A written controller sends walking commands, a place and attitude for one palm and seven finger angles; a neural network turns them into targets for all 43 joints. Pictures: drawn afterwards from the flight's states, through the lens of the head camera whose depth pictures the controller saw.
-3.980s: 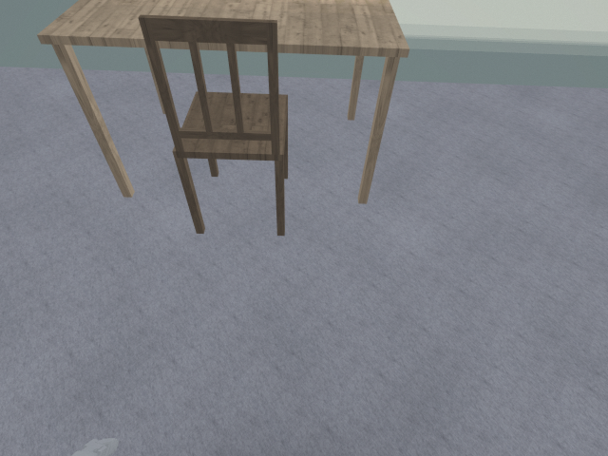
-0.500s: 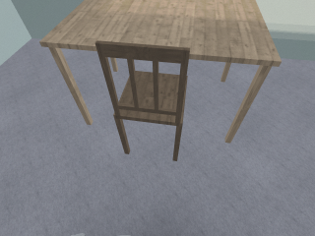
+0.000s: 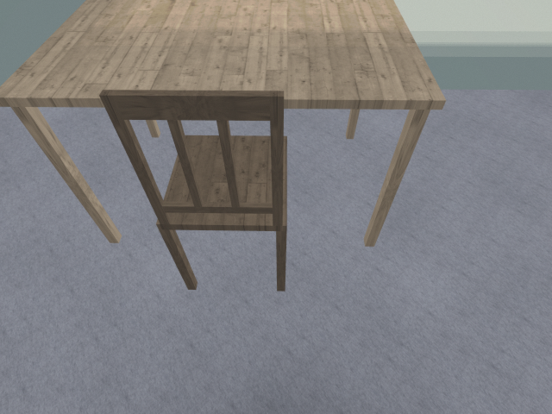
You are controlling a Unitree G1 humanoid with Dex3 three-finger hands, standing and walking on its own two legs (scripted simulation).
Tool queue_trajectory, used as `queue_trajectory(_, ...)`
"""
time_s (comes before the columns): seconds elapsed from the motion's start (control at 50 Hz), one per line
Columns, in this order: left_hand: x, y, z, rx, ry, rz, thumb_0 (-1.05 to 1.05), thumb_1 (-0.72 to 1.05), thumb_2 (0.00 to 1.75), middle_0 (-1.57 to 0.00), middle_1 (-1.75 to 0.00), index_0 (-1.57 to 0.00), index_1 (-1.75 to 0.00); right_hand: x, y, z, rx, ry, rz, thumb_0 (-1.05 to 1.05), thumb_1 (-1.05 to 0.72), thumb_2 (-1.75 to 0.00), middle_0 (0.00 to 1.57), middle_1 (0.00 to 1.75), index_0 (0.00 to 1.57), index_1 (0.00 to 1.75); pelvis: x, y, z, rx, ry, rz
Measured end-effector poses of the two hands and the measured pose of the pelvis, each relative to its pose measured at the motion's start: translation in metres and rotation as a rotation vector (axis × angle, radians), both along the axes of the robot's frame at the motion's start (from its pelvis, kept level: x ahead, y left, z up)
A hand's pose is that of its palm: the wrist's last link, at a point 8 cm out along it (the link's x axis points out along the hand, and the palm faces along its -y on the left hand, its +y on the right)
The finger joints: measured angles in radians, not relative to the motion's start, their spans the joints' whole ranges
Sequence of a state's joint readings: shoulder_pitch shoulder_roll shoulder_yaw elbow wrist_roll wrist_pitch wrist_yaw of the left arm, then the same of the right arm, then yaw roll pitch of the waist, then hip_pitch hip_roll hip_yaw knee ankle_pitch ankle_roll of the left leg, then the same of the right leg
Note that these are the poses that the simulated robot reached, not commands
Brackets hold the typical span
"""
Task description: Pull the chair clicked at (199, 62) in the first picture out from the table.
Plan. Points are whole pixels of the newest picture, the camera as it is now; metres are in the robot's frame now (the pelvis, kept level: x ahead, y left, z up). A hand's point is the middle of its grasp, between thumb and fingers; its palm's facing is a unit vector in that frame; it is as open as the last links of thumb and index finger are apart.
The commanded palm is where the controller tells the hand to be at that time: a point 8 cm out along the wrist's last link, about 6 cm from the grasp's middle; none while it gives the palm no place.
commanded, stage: take the last steps up to it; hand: left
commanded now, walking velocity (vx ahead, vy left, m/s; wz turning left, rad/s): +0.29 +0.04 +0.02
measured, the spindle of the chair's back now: (187, 166) +0.65 +0.23 -0.09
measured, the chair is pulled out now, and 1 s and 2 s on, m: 0.00 0.00 0.00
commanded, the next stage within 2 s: come to a stop and stand still in 0.38 s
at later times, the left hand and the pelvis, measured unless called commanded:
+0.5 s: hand out of the picture +0.12 +0.21 -0.18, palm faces +0.06 -0.99 -0.15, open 7.4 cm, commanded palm none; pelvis +0.15 +0.04 +0.00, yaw -1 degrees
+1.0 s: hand (172, 346) +0.26 +0.20 -0.16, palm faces +0.04 -0.97 -0.23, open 7.3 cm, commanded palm none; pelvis +0.18 +0.02 +0.01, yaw +1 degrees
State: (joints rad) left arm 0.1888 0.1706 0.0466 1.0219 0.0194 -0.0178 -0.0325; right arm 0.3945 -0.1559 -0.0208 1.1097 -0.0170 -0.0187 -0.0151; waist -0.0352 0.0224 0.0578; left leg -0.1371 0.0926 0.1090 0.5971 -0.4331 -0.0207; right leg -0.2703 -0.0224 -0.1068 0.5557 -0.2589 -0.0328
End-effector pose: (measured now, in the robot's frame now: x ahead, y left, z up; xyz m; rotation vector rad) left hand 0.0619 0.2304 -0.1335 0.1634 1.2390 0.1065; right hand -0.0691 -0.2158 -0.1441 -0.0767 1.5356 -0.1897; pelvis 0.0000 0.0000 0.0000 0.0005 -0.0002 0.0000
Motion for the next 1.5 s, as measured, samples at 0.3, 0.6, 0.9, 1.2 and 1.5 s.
queue_trajectory(0.3, -0.025, -0.003, 0.0, -0.023, 0.221, 0.125, 0.0, 0.92, 0.9, -0.2, -0.3, -0.2, -0.3, 0.217, -0.012, 0.02, -0.041, -0.283, 0.126, 0.0, -0.92, -0.9, 0.2, 0.3, 0.2, 0.3, 0.088, 0.009, 0.01, -0.014, 0.001, 0.012)
queue_trajectory(0.6, 0.121, 0.029, -0.007, -0.012, 0.106, 0.079, 0.01, 0.92, 0.9, -0.2, -0.3, -0.19, -0.3, 0.288, 0.024, 0.019, -0.072, -0.285, 0.104, -0.01, -0.95, -0.9, 0.21, 0.3, 0.21, 0.3, 0.171, 0.036, 0.009, 0.022, -0.013, -0.018)
queue_trajectory(0.9, 0.188, 0.01, 0.008, 0.061, 0.035, 0.026, 0.01, 0.92, 0.9, -0.2, -0.3, -0.2, -0.3, 0.277, 0.0, -0.002, -0.018, -0.13, 0.026, 0.0, -0.92, -0.9, 0.2, 0.3, 0.2, 0.3, 0.193, 0.011, 0.007, 0.022, -0.001, -0.002)
queue_trajectory(1.2, 0.14, 0.053, -0.005, 0.017, 0.054, 0.083, 0.01, 0.91, 0.9, -0.2, -0.3, -0.2, -0.3, 0.25, 0.038, 0.017, -0.067, -0.18, 0.097, 0.0, -0.91, -0.9, 0.2, 0.3, 0.2, 0.3, 0.155, 0.046, 0.009, 0.01, -0.013, 0.006)
queue_trajectory(1.5, 0.049, 0.028, 0.004, 0.01, 0.207, 0.083, 0.01, 0.91, 0.9, -0.2, -0.3, -0.19, -0.3, 0.215, 0.034, 0.008, -0.025, -0.164, 0.067, 0.01, -0.93, -0.9, 0.2, 0.3, 0.2, 0.3, 0.132, 0.04, 0.014, 0.01, -0.027, -0.001)
